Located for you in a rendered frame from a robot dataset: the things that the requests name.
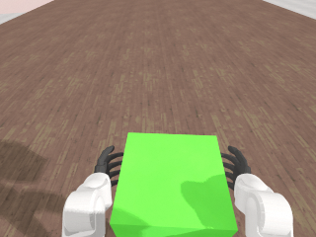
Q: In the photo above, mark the right robot forearm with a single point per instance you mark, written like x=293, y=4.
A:
x=267, y=214

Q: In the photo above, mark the robot left hand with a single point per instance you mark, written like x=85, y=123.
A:
x=103, y=165

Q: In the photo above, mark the carton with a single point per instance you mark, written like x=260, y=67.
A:
x=172, y=185

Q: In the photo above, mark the left robot forearm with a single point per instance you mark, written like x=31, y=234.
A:
x=84, y=212

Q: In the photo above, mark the robot right hand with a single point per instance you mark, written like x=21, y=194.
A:
x=240, y=165

